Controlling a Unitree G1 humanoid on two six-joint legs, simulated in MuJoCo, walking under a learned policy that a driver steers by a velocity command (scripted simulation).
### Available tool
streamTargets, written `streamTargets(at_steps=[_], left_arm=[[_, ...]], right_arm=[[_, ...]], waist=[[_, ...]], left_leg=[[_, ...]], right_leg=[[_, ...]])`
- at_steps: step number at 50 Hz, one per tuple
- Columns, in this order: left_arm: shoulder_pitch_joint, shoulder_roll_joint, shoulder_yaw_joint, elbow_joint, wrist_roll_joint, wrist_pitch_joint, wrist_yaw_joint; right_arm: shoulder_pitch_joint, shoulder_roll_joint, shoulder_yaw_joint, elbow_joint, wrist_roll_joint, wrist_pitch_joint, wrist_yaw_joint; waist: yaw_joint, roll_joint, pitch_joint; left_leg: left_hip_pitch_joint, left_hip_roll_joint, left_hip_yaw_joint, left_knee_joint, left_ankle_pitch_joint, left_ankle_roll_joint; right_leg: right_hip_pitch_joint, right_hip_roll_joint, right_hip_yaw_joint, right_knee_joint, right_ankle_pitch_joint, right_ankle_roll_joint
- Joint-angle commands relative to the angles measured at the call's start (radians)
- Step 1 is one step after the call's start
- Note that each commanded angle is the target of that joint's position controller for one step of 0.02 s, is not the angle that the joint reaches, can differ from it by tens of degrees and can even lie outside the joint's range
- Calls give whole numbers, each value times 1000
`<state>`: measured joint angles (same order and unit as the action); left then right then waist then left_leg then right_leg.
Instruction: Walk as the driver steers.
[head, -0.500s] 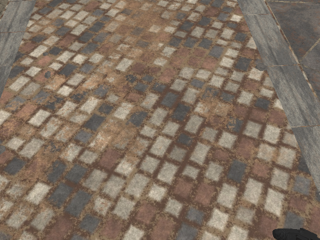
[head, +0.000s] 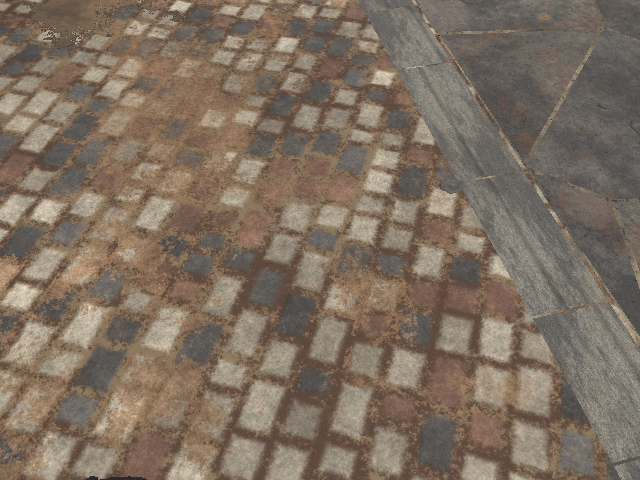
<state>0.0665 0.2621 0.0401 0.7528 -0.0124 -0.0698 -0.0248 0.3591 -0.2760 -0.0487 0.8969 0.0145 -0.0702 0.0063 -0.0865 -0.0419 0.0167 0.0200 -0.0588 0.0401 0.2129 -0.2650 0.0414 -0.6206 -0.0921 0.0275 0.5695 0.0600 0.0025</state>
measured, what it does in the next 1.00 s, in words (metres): walks ahead, turning left: right foot, then left foot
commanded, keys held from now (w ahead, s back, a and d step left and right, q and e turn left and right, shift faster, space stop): w+q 0.74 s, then w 0.26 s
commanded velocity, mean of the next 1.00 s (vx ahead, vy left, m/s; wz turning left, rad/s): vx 0.50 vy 0.00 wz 0.42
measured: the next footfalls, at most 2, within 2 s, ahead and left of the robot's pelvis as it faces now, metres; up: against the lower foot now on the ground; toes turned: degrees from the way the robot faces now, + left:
right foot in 0.10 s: +0.24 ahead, -0.14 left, +0.00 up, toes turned +1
left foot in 0.62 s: +0.47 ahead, +0.16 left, +0.00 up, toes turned +22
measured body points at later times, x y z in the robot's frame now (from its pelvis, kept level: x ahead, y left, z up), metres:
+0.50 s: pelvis +0.27 -0.02 +0.00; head +0.29 -0.01 +0.45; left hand +0.23 +0.26 -0.13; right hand +0.50 -0.23 -0.10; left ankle +0.41 +0.16 -0.69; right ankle +0.20 -0.14 -0.74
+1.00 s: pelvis +0.53 +0.10 +0.00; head +0.54 +0.13 +0.45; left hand +0.59 +0.42 -0.10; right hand +0.70 -0.12 -0.11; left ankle +0.43 +0.15 -0.74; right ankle +0.78 +0.04 -0.69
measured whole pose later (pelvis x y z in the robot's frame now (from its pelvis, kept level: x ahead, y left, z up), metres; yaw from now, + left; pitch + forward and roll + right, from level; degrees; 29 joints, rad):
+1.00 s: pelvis +0.53 +0.10 +0.00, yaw +28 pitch +1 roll +0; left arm 0.05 0.28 0.05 0.80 0.00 -0.09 -0.02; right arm 0.32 -0.26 -0.06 0.79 0.01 -0.06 0.00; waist -0.06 -0.05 0.03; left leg -0.05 -0.10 -0.07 0.27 -0.24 0.08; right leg -0.64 -0.10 0.05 0.60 0.10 0.04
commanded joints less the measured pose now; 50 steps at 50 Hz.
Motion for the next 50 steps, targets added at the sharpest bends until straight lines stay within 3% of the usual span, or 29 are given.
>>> streamTargets(at_steps=[1,3,4,5,6,7,8,10,11,14,17,21,24,26,29,30,31,32,33,34,35,36,37,38,40,42,46,50], left_arm=[[-118,87,19,-103,-2,-28,-15],[-31,121,34,-81,0,-36,-15],[102,159,56,-41,3,-38,-7],[280,220,77,-4,18,-38,4],[373,318,102,17,28,-28,11],[385,226,79,18,18,-22,11],[311,172,60,11,14,-22,14],[186,108,41,9,16,-27,14],[147,84,35,11,23,-35,13],[110,96,44,31,26,-51,13],[124,125,56,56,30,-53,24],[148,156,64,74,23,-40,38],[200,180,74,98,9,-23,41],[219,194,80,110,-2,-7,41],[193,234,92,105,-17,16,46],[175,239,93,100,-22,25,47],[174,219,84,95,-18,26,49],[210,118,53,61,25,16,47],[236,60,25,17,20,-23,36],[111,153,45,-2,-21,-55,22],[69,156,45,-18,-36,-73,17],[73,146,45,-2,-15,-80,26],[84,160,55,9,8,-74,32],[110,161,58,20,10,-60,29],[128,134,54,28,18,-37,26],[74,108,45,12,24,-25,27],[-51,80,29,-17,15,-30,16],[-143,90,24,-45,2,-41,-1]], right_arm=[[38,-179,-44,-16,9,9,-12],[11,-199,-51,-18,11,18,-16],[-4,-185,-45,-22,8,21,-17],[-9,-134,-25,-44,-8,19,-16],[117,-15,10,-65,-9,0,-11],[98,-76,-3,-46,12,-15,-8],[14,-156,-28,-71,36,-21,-7],[-73,-139,-33,-89,24,-13,-14],[-58,-125,-39,-83,18,1,-16],[-42,-65,-35,-91,18,39,-15],[-98,-59,-37,-122,10,49,-11],[-222,-37,-25,-161,6,37,17],[-315,-34,-19,-206,6,38,34],[-347,-45,-22,-233,6,40,44],[-274,-92,-47,-243,6,48,49],[-157,-127,-70,-217,10,50,47],[17,-191,-107,-168,13,55,32],[97,-300,-135,-147,18,63,10],[49,-332,-126,-192,11,42,19],[45,-236,-97,-195,6,25,29],[12,-197,-86,-191,4,12,29],[-58,-169,-78,-199,5,6,27],[-114,-132,-66,-214,0,5,23],[-143,-113,-57,-228,-11,5,17],[-135,-121,-56,-225,-10,-1,7],[-97,-141,-60,-205,-9,-6,-5],[-49,-146,-57,-174,-6,-4,-17],[10,-152,-56,-130,-1,-3,-15]], waist=[[19,101,61],[77,123,13],[145,110,-70],[217,62,-222],[184,-184,-380],[209,-207,-424],[205,-135,-249],[152,-57,-84],[118,-75,-51],[77,-54,-5],[78,-24,21],[120,-1,51],[154,13,80],[154,7,88],[85,-38,12],[13,-34,-51],[-71,2,-140],[-46,215,-203],[25,303,-352],[-37,161,-302],[-19,139,-183],[30,57,-116],[66,64,-81],[93,85,-75],[103,82,-70],[89,79,-41],[35,107,-2],[-4,114,45]], left_leg=[[12,314,-169,1,337,144],[17,308,-182,97,490,125],[-24,257,-151,241,589,100],[-189,197,-113,496,452,64],[-591,33,-39,880,-23,-16],[-709,31,-164,1038,-315,-20],[-784,85,-173,1089,-257,-11],[-742,162,-138,1013,-109,-11],[-685,189,-148,972,-62,-12],[-639,206,-142,926,4,-26],[-699,208,-149,805,135,-39],[-666,190,-75,573,306,-31],[-690,179,-38,476,293,-12],[-703,165,-15,440,230,10],[-545,78,65,432,77,66],[-391,31,90,399,74,95],[-120,-2,63,344,124,135],[168,211,-308,304,95,230],[359,394,-871,116,-113,409],[338,384,-813,50,-121,349],[223,350,-663,56,-56,309],[77,301,-547,61,50,270],[-32,265,-463,51,155,249],[-99,249,-420,30,217,242],[-164,237,-354,4,343,249],[-190,220,-292,-19,399,241],[-204,173,-206,-33,307,182],[-132,221,-237,-23,223,176]], right_leg=[[-3,20,7,-67,-61,-24],[145,54,-17,-98,-125,-47],[344,74,-39,-122,-112,-72],[651,-39,61,-61,-81,-125],[1044,-300,477,-107,-225,-268],[1035,-337,670,-230,-370,-295],[904,-303,523,-258,-410,-244],[647,-227,303,-326,-309,-196],[563,-196,221,-362,-255,-179],[458,-185,83,-434,-133,-188],[477,-178,-24,-456,-56,-191],[509,-155,-152,-466,-22,-167],[606,-185,-189,-445,1,-159],[684,-207,-208,-401,73,-145],[736,-209,-249,-201,511,-113],[707,-186,-271,-32,606,-94],[573,-142,-288,210,511,-54],[223,-45,-290,563,-103,4],[-66,143,-56,807,-677,34],[-177,85,64,837,-617,10],[-205,43,50,778,-528,-16],[-145,-2,52,686,-452,-20],[-74,-27,55,603,-406,-15],[-14,-44,56,571,-370,-8],[23,-44,31,499,-325,20],[0,-38,16,385,-228,46],[37,-1,-1,104,35,51],[30,22,1,-21,88,26]])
